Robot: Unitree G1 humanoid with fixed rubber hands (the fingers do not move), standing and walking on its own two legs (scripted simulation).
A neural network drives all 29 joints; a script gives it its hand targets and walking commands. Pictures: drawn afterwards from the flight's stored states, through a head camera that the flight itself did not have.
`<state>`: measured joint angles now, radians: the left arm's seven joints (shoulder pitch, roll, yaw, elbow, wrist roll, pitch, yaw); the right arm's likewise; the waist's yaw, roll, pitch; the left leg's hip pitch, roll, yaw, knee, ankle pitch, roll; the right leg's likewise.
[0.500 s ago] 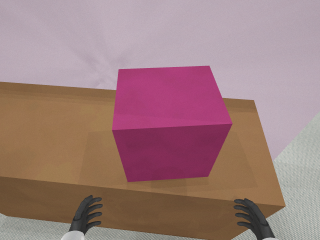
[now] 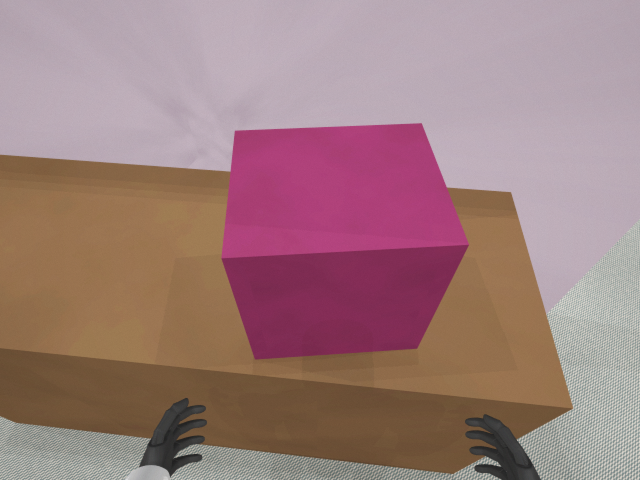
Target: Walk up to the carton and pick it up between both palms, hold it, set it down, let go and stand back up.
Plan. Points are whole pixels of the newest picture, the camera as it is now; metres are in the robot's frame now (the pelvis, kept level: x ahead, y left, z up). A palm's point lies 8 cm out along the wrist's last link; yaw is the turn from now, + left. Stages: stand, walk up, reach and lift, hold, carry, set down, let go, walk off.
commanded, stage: set down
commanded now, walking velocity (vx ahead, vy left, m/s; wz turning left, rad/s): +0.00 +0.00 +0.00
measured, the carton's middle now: (333, 248) +0.43 +0.00 +0.01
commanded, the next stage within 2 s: let go in 0.24 s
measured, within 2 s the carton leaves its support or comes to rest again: neither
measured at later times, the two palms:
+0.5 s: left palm (161, 462) +0.16 +0.22 -0.09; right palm out of the picture +0.15 -0.24 -0.09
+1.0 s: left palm out of the picture +0.13 +0.24 -0.12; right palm out of the picture +0.09 -0.25 -0.13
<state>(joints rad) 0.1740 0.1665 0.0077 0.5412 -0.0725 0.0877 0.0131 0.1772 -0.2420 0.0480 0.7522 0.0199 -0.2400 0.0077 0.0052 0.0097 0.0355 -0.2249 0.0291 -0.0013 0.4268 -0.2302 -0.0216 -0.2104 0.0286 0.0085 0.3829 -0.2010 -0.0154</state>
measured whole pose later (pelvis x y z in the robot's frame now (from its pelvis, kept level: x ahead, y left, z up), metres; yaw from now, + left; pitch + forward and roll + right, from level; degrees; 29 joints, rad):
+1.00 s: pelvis +0.01 -0.01 -0.01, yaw +0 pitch +1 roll +0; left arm 0.17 0.23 0.01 0.76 -0.01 0.00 0.01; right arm 0.17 -0.24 0.03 0.94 -0.03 -0.03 0.00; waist 0.01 -0.01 0.04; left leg -0.22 0.03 0.00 0.48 -0.27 -0.02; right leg -0.22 0.03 0.01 0.47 -0.26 -0.02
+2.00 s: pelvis +0.00 +0.00 -0.01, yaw +0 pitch +0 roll +0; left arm 0.17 0.24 0.01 0.92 -0.01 -0.02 0.01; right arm 0.17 -0.24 0.03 1.01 -0.03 -0.02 0.00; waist 0.01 -0.01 0.03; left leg -0.22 0.03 0.00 0.49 -0.26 -0.02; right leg -0.22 0.03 0.01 0.47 -0.25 -0.02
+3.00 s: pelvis -0.03 +0.00 +0.00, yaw +0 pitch -2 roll -1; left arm 0.17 0.24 0.01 0.99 -0.01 -0.02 0.00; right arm 0.17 -0.24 0.03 1.07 -0.03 -0.02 0.00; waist 0.01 -0.01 0.03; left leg -0.22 0.03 0.00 0.49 -0.23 -0.02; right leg -0.21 0.03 0.01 0.45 -0.21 -0.02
